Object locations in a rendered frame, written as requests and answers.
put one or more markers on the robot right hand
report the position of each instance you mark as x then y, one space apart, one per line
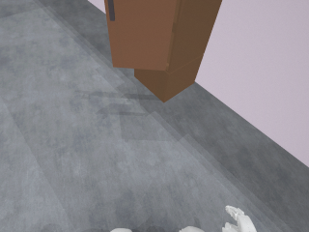
244 223

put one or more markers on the cupboard door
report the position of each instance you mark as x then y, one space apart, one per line
140 35

